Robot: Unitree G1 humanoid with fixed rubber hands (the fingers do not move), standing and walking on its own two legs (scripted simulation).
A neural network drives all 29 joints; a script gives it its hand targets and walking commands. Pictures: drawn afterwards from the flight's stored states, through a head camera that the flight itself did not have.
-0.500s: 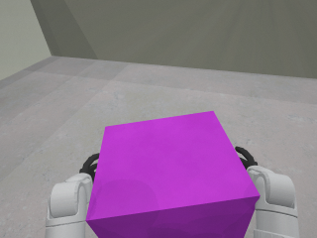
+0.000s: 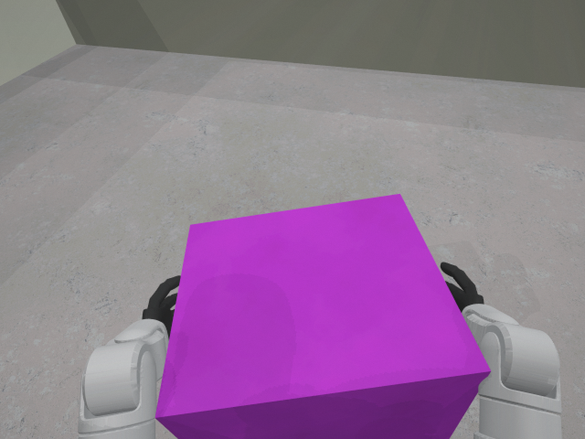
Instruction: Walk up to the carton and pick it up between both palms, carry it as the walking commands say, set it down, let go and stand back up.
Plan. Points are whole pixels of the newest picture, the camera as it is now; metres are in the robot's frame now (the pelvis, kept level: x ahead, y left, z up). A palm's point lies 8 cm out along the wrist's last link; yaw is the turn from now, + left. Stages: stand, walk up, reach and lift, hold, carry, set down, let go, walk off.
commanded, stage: carry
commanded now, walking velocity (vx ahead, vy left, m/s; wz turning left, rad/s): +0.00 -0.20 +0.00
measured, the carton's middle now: (314, 344) +0.27 -0.01 +0.00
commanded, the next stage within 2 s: none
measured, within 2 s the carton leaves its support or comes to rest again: neither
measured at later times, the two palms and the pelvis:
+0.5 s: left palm (209, 345) +0.24 +0.12 +0.07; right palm (527, 318) +0.26 -0.27 +0.07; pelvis -0.02 -0.08 +0.00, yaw +2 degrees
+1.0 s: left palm (294, 393) +0.18 +0.02 +0.07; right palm out of the picture +0.21 -0.37 +0.07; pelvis -0.06 -0.18 +0.00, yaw +5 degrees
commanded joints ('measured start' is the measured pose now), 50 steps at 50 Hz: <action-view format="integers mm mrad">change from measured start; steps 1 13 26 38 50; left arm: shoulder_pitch -615 -455 -469 -494 -467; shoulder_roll -854 -838 -814 -805 -804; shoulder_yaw -739 -708 -721 -725 -724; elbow -373 -388 -366 -368 -384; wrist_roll -383 -347 -340 -341 -320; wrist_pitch -52 -54 -62 -62 -70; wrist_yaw -189 -191 -179 -202 -178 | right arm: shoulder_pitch -455 -390 -333 -386 -416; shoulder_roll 860 851 841 803 800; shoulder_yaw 868 900 890 889 907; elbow -386 -409 -406 -387 -432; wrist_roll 313 335 315 308 360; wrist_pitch -28 -27 -42 -34 -40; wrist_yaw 180 169 176 189 202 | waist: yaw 3 23 -25 12 13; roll -257 -215 167 -90 -129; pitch -414 -456 -385 -343 -405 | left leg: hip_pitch -120 -273 444 -277 -82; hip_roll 41 -55 462 -7 -47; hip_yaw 67 111 -298 55 109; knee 267 250 -123 510 136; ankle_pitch -54 -135 849 -216 -115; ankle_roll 1 21 260 -8 45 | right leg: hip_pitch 455 653 -392 444 351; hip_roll -314 -258 -100 -286 -243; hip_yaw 341 246 240 359 254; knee -323 -304 563 -353 -465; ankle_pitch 1102 1221 -301 793 541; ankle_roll -34 -18 77 -4 -53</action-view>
